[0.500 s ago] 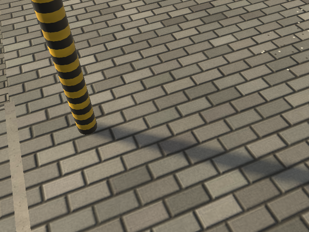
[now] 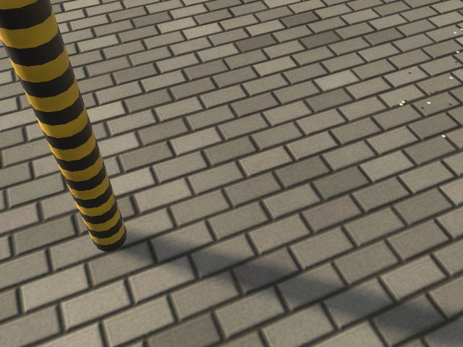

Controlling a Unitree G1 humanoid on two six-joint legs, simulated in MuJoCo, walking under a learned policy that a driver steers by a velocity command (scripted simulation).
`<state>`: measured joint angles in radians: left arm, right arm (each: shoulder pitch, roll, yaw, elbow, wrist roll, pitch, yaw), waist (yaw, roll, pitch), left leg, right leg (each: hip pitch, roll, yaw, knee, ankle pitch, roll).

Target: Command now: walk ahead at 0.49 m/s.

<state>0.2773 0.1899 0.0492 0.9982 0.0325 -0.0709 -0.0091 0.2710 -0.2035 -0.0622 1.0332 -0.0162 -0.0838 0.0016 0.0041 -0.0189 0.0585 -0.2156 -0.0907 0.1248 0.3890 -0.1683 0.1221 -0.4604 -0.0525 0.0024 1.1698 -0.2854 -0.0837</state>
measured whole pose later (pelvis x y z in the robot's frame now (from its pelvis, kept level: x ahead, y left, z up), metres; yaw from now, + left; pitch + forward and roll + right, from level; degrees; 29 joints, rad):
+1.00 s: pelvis +0.56 -0.02 -0.01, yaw -13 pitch +1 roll +0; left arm 0.38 0.24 0.08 0.95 0.00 -0.06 0.00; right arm 0.07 -0.21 -0.04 0.82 -0.04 -0.08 0.00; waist 0.07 -0.02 0.05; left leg -0.37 0.01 0.08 0.53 -0.18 0.05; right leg -0.29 0.05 0.05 1.06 -0.41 -0.10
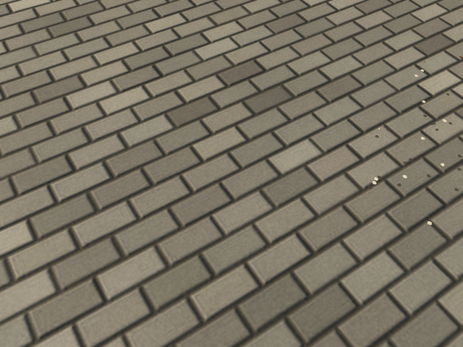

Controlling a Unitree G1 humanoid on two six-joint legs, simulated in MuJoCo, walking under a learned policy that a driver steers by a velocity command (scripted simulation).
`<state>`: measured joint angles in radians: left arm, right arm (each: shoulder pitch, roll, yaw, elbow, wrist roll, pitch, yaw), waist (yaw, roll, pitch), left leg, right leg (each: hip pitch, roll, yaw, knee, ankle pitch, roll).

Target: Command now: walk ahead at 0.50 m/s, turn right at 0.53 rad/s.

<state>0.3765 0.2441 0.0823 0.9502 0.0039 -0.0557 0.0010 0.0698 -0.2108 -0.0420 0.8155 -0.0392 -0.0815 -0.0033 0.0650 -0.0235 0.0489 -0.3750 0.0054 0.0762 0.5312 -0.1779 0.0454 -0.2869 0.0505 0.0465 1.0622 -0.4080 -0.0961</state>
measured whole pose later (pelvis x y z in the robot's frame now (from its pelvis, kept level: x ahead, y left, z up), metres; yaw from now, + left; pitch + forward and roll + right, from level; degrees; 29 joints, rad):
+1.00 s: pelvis +0.52 -0.14 -0.01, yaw -28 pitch +1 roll -1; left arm 0.45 0.28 0.05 0.90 0.03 -0.06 0.01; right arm 0.07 -0.24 -0.02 0.72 -0.02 -0.04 0.03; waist 0.06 0.01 0.03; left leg -0.47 -0.01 0.07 0.53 -0.10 0.08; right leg 0.12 0.12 0.11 0.35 -0.44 -0.11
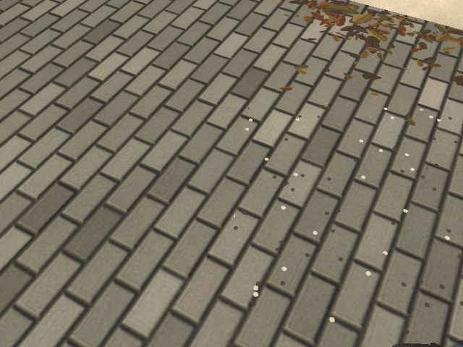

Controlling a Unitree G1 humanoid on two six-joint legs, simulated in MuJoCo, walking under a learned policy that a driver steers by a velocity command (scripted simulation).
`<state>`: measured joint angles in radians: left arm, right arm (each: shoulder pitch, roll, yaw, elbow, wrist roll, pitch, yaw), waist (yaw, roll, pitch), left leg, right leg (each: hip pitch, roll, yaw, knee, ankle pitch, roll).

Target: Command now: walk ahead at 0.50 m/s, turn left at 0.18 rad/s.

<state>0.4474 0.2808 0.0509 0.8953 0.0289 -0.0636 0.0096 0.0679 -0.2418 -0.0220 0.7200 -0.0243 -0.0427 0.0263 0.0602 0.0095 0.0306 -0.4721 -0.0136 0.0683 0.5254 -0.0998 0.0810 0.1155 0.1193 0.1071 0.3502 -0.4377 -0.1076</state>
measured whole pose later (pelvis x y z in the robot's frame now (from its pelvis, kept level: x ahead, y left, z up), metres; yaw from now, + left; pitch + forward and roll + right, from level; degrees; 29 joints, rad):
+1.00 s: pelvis +0.19 +0.01 +0.01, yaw +35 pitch +0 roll -1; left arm 0.26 0.31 0.05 0.72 0.03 0.03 0.01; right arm 0.20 -0.30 -0.05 0.69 -0.01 0.07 0.06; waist 0.02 -0.02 0.02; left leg -0.21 -0.02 0.03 0.55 -0.43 0.06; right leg -0.29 -0.09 -0.18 0.58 -0.31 -0.01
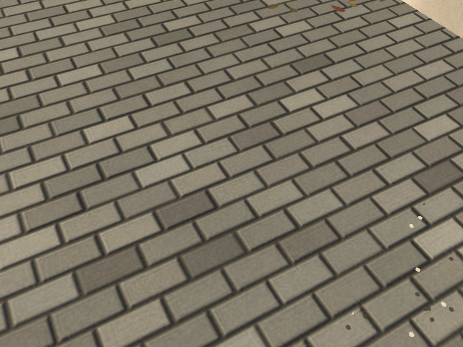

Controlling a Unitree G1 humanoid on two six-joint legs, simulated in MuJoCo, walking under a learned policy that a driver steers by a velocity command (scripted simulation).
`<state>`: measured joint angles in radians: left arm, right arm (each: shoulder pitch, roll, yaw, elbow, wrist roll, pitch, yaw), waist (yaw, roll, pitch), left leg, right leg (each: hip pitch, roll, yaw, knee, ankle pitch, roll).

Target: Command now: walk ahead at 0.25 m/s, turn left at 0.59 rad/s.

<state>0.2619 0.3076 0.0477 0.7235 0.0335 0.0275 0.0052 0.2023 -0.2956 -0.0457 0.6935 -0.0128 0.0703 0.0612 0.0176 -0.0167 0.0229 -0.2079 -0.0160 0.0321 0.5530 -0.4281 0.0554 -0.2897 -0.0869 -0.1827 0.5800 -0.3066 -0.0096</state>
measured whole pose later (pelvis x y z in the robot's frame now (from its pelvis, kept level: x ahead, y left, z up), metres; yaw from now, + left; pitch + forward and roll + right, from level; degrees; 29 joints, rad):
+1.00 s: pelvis +0.44 +0.14 -0.02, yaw +36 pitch +2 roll -1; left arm 0.40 0.26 0.03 0.86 0.02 -0.04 0.01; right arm 0.04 -0.28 -0.03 0.67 -0.05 -0.02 0.06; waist 0.05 0.00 0.07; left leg -0.50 -0.06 0.09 0.63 -0.15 0.15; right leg -0.05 -0.10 -0.21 0.82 -0.47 0.02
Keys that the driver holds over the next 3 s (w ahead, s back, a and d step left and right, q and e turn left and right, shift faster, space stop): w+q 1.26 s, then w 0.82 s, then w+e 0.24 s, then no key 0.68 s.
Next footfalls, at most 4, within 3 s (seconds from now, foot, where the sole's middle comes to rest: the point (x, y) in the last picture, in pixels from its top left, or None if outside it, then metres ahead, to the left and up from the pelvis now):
0.46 right None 0.35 -0.06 -0.77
0.96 left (143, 336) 0.53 0.26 -0.77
1.52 right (126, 232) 0.87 0.37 -0.77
2.04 left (28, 221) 0.90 0.71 -0.77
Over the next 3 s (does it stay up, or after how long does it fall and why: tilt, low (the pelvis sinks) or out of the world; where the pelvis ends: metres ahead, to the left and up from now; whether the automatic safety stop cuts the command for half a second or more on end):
stays up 1.08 0.77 0.01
